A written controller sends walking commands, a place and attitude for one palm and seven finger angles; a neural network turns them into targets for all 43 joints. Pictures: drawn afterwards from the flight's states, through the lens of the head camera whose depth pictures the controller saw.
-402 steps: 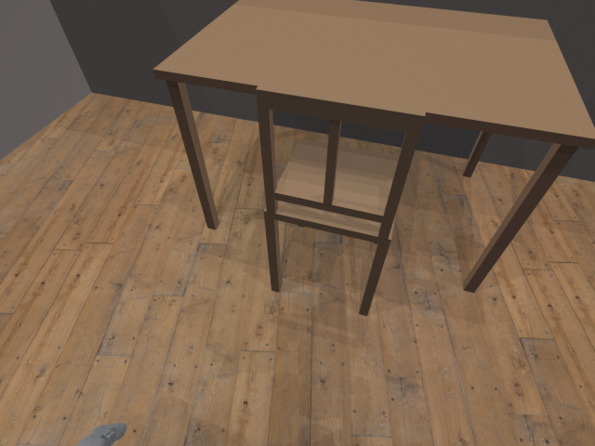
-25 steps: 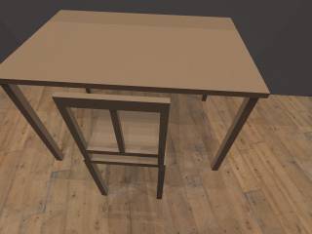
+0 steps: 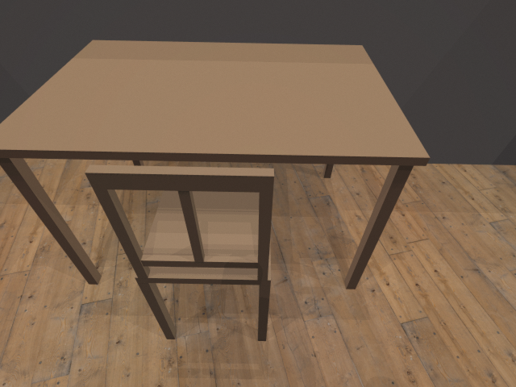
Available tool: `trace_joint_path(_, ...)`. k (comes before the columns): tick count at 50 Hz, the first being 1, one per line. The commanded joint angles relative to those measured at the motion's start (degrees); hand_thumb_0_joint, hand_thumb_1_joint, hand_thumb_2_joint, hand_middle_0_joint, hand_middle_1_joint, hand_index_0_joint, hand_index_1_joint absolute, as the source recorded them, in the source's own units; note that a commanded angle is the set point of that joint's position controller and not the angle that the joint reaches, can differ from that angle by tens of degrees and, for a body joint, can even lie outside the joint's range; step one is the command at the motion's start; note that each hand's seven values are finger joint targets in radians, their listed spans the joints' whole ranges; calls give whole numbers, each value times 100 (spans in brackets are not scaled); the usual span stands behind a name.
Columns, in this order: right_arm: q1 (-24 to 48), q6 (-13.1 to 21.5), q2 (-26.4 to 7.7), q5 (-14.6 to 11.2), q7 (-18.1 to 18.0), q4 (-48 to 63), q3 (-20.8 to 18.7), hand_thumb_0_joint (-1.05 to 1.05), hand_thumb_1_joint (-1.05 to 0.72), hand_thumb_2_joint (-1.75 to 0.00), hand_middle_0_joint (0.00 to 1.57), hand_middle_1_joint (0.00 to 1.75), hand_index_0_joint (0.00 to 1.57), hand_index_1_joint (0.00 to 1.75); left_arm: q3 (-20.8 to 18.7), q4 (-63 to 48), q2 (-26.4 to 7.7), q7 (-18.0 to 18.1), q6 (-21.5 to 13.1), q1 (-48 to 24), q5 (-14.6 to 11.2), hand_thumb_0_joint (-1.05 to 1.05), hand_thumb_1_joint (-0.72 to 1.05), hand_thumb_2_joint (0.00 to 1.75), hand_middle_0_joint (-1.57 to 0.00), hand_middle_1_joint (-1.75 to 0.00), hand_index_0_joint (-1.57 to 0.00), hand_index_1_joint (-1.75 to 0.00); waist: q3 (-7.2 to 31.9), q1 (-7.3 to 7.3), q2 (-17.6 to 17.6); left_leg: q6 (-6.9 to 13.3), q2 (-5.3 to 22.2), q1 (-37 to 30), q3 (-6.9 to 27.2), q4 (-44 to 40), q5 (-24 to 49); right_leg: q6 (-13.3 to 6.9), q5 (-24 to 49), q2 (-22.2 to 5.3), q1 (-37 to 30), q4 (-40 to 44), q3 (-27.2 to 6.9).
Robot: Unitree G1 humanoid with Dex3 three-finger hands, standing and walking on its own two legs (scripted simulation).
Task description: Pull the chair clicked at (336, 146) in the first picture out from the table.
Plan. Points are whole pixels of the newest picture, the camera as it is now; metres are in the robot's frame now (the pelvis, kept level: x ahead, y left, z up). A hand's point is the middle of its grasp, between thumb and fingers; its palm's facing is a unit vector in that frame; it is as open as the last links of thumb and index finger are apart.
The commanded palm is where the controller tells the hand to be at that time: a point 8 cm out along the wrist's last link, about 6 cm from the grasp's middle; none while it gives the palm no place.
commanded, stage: look again from close up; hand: left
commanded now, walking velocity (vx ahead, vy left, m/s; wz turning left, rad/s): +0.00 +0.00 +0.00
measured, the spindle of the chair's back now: (193, 227) +0.48 +0.18 -0.10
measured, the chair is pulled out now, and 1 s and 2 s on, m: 0.00 0.00 0.00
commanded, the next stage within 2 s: none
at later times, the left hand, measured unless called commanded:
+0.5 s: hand out of the picture -0.02 +0.16 -0.17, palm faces +0.03 -0.99 -0.16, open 7.4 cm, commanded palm none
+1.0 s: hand out of the picture -0.02 +0.16 -0.17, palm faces +0.03 -0.99 -0.15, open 7.3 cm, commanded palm none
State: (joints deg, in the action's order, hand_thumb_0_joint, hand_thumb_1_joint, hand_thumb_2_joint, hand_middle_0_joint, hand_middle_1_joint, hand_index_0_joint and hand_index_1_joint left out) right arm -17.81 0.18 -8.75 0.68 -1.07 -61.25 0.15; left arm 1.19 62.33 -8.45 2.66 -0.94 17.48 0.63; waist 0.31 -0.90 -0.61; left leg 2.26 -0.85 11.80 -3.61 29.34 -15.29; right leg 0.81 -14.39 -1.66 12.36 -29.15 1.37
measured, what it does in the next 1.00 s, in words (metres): stands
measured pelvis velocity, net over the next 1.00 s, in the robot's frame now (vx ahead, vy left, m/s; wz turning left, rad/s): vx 0.00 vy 0.00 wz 0.00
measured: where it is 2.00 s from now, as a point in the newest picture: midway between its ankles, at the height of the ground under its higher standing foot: outside the picture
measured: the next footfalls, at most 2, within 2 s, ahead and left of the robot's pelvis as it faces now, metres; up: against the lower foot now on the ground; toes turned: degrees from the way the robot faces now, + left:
none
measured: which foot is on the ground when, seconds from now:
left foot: down 0.00-1.00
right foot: down 0.00-1.00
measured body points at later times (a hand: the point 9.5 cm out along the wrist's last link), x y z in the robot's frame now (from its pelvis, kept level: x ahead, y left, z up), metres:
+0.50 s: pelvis -0.01 +0.01 +0.00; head -0.01 +0.01 +0.45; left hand -0.02 +0.22 -0.16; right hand +0.00 -0.21 -0.15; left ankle +0.01 +0.09 -0.74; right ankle +0.02 -0.13 -0.74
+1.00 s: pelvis +0.00 +0.00 +0.01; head +0.00 +0.01 +0.46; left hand -0.02 +0.21 -0.16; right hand -0.01 -0.21 -0.15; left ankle +0.01 +0.09 -0.74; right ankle +0.02 -0.13 -0.74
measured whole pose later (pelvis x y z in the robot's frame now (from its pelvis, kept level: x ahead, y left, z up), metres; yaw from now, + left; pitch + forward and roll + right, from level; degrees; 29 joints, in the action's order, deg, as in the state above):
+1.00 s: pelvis +0.00 +0.00 +0.01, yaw +0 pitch -2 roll +0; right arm -16.7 0.9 -7.1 0.3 -1.2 -65.9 0.5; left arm 1.0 63.5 -7.0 2.5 -1.2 19.3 0.6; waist -1.1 0.2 0.9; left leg 2.7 -1.5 10.4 -4.0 24.5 -12.7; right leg 1.4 -12.1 -2.2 11.3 -25.0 0.9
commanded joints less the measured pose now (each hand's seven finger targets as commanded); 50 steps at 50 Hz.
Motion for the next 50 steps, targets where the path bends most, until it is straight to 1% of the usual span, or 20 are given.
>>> trace_joint_path(1, -195, 140, -593, 13, 4, 294, -73, 0, -90, -90, 20, 30, 20, 30, -128, -312, -559, -14, -44, 336, 25, 0, 90, 90, -20, -30, -20, -30, -794, 77, 39, -26, 600, 827, 866, -1110, -424, -303, -89, -366, 148, 577, -418)
trace_joint_path(2, -188, 146, -585, 10, 4, 291, -76, 0, -90, -90, 20, 30, 20, 30, -131, -332, -573, -15, -47, 341, 21, 0, 90, 90, -20, -30, -20, -30, -720, 92, 59, -21, 589, 776, 855, -1086, -335, -294, -6, -373, 89, 587, -424)
trace_joint_path(3, -193, 145, -585, 9, 1, 280, -76, 0, -90, -90, 20, 30, 20, 30, -139, -352, -600, -24, -35, 315, 22, 0, 90, 90, -20, -30, -20, -30, -762, 96, 168, -17, 617, 812, 860, -1136, -421, -285, -44, -369, 97, 593, -377)
trace_joint_path(6, -207, 164, -629, 15, 1, 272, -85, 0, -90, -90, 20, 30, 20, 30, -149, -383, -579, -28, -43, 319, 14, 0, 90, 90, -20, -30, -20, -30, -520, 90, 123, -11, 606, 637, 875, -1115, -264, -264, 109, -397, 9, 588, -393)
trace_joint_path(8, -205, 167, -610, 4, 1, 234, -75, 0, -90, -90, 20, 30, 20, 30, -149, -396, -604, -34, -43, 302, 16, 0, 90, 90, -20, -30, -20, -30, -486, 86, 200, -4, 615, 567, 849, -1124, -183, -260, 144, -411, -7, 621, -370)
trace_joint_path(13, -159, 177, -608, -2, 0, 159, -81, 0, -90, -90, 20, 30, 20, 30, -151, -351, -578, -43, -45, 353, 18, 0, 90, 90, -20, -30, -20, -30, -423, 100, -39, -10, 640, 479, 852, -1202, -172, -242, 258, -419, -29, 649, -348)
trace_joint_path(16, -161, 186, -607, -6, -2, 87, -71, 0, -90, -90, 20, 30, 20, 30, -145, -285, -541, -35, -57, 395, 18, 0, 90, 90, -20, -30, -20, -30, -355, 99, -1, -22, 638, 392, 831, -1186, -37, -228, 369, -441, -66, 654, -364)
trace_joint_path(23, -153, 153, -543, -30, -8, -39, -64, 0, -90, -90, 20, 30, 20, 30, -120, -153, -493, -32, -64, 506, 24, 0, 90, 90, -20, -30, -20, -30, -557, 76, 175, -31, 615, 308, 774, -1194, -139, -216, 219, -445, 107, 817, -388)
trace_joint_path(25, -139, 154, -552, -27, -8, -72, -57, 0, -90, -90, 20, 30, 20, 30, -111, -122, -445, -29, -65, 543, 24, 0, 90, 90, -20, -30, -20, -30, -569, 78, 88, -36, 604, 321, 779, -1195, -163, -211, 227, -455, 126, 817, -406)
trace_joint_path(28, -150, 157, -494, -38, -16, -113, -53, 0, -90, -90, 20, 30, 20, 30, -112, -85, -444, -27, -82, 602, 24, 0, 90, 90, -20, -30, -20, -30, -473, 75, 206, -33, 606, 198, 707, -1132, 56, -214, 348, -456, 81, 845, -421)
trace_joint_path(29, -143, 161, -524, -32, -19, -121, -51, 0, -90, -90, 20, 30, 20, 30, -108, -81, -424, -24, -81, 604, 18, 0, 90, 90, -20, -30, -20, -30, -433, 76, 123, -38, 603, 173, 701, -1114, 100, -213, 378, -467, 74, 833, -433)
trace_joint_path(31, -130, 162, -496, -34, -17, -157, -47, 0, -90, -90, 20, 30, 20, 30, -108, -57, -405, -19, -85, 631, 17, 0, 90, 90, -20, -30, -20, -30, -442, 85, 97, -42, 612, 172, 701, -1127, 84, -209, 379, -464, 71, 836, -432)
trace_joint_path(33, -143, 160, -468, -43, -22, -171, -50, 0, -90, -90, 20, 30, 20, 30, -110, -41, -402, -23, -79, 630, 29, 0, 90, 90, -20, -30, -20, -30, -508, 83, 191, -34, 629, 205, 691, -1163, 82, -206, 391, -444, 63, 846, -412)
trace_joint_path(36, -140, 159, -456, -37, -23, -205, -41, 0, -90, -90, 20, 30, 20, 30, -108, -16, -372, -17, -80, 670, 21, 0, 90, 90, -20, -30, -20, -30, -516, 97, 84, -50, 611, 217, 685, -1158, 59, -206, 380, -452, 66, 853, -438)
trace_joint_path(38, -137, 152, -437, -44, -22, -221, -42, 0, -90, -90, 20, 30, 20, 30, -109, -25, -378, -17, -78, 695, 26, 0, 90, 90, -20, -30, -20, -30, -580, 110, 196, -36, 619, 251, 688, -1185, 7, -207, 333, -446, 74, 883, -420)
trace_joint_path(39, -137, 150, -456, -40, -23, -230, -39, 0, -90, -90, 20, 30, 20, 30, -105, -17, -371, -17, -75, 666, 26, 0, 90, 90, -20, -30, -20, -30, -623, 100, 164, -51, 601, 302, 689, -1178, -19, -204, 296, -455, 90, 885, -423)
trace_joint_path(42, -198, 160, -427, -32, -24, -254, -35, 0, -90, -90, 20, 30, 20, 30, -118, -16, -350, -13, -81, 682, 20, 0, 90, 90, -20, -30, -20, -30, -479, 101, 132, -44, 613, 213, 696, -1167, 118, -212, 409, -453, 19, 852, -415)
trace_joint_path(43, -183, 159, -415, -38, -28, -268, -40, 0, -90, -90, 20, 30, 20, 30, -122, -36, -358, -12, -70, 677, 23, 0, 90, 90, -20, -30, -20, -30, -552, 110, 128, -32, 626, 250, 719, -1208, 79, -208, 396, -435, 23, 849, -384)
trace_joint_path(47, -206, 173, -406, -29, -32, -288, -34, 0, -90, -90, 20, 30, 20, 30, -121, -22, -326, -8, -78, 697, 17, 0, 90, 90, -20, -30, -20, -30, -417, 113, 52, -36, 631, 144, 686, -1151, 321, -210, 604, -450, -29, 793, -385)
trace_joint_path(50, -231, 182, -382, -37, -35, -298, -31, 0, -90, -90, 20, 30, 20, 30, -133, -30, -327, -4, -81, 678, 20, 0, 90, 90, -20, -30, -20, -30, -406, 121, 117, -32, 638, 162, 671, -1146, 417, -206, 670, -455, -98, 790, -385)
